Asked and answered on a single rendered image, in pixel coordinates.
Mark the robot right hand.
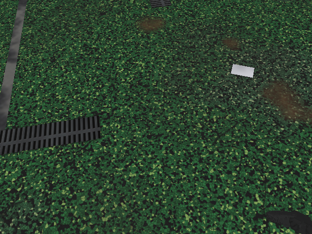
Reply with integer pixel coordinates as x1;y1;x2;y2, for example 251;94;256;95
266;210;312;234

